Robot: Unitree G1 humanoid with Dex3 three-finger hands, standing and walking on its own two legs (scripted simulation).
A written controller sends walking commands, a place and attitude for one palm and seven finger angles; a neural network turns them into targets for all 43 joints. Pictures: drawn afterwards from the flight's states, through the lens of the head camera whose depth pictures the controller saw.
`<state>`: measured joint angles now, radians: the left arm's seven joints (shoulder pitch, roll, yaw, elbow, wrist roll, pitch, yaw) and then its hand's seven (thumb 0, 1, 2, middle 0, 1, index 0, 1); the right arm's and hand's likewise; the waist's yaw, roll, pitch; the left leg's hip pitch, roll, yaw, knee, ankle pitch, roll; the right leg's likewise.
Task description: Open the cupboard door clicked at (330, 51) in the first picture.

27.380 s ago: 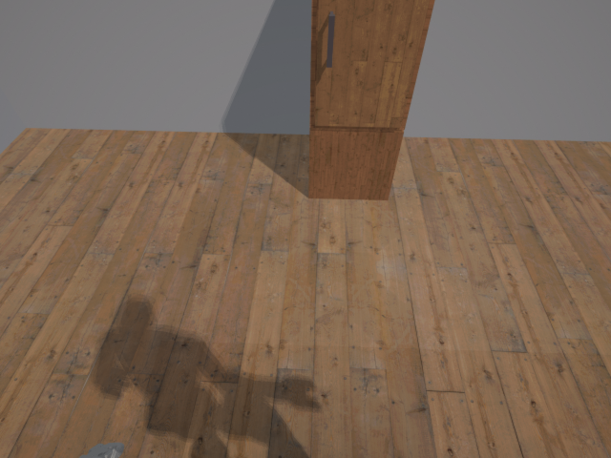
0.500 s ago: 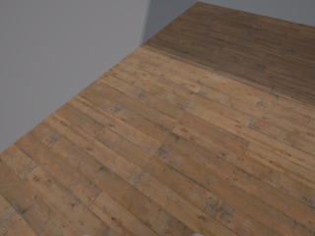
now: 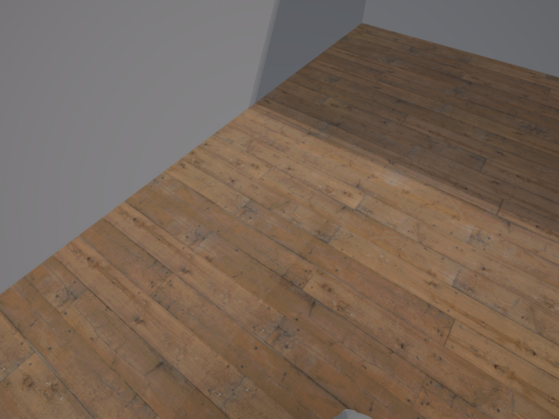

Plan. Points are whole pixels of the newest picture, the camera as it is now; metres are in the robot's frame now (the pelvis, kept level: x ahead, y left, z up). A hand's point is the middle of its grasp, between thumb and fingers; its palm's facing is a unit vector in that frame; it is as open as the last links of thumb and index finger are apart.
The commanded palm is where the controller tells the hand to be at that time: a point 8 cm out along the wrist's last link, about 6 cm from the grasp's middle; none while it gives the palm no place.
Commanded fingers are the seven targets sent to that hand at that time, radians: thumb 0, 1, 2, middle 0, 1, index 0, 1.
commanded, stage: turn to face it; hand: left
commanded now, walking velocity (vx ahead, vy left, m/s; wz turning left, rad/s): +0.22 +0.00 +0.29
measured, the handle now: out of the picture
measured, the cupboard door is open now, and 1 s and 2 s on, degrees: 52 52 52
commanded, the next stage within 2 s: none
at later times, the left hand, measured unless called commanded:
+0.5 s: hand (177, 410) +0.16 +0.19 -0.19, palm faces +0.28 -0.93 -0.23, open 7.3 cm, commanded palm none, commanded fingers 0.00 0.90 0.90 -0.20 -0.30 -0.20 -0.30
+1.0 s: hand (214, 412) +0.16 +0.12 -0.17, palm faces +0.55 -0.80 -0.24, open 7.4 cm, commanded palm none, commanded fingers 0.00 0.90 0.90 -0.20 -0.30 -0.20 -0.30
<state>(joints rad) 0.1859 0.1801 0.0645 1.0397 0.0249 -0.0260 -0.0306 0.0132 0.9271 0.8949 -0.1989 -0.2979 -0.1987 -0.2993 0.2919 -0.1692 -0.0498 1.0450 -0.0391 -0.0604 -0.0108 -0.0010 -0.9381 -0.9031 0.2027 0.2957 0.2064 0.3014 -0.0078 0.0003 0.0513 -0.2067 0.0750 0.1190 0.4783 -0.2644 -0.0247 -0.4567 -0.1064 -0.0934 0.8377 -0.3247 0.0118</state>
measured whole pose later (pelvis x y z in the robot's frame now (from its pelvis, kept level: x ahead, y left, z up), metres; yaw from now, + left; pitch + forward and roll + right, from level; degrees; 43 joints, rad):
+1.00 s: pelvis +0.23 -0.07 -0.01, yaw +34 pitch +1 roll +2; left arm 0.24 0.21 0.05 0.90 0.02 0.00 0.01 0.01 0.91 0.89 -0.20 -0.30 -0.20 -0.30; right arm 0.09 -0.24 -0.06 0.88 -0.02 0.06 0.03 0.01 -0.91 -0.90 0.20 0.30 0.20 0.30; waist 0.00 -0.05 0.12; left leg -0.33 0.01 0.12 0.63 -0.32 -0.04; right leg -0.22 -0.16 -0.24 0.62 -0.39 0.01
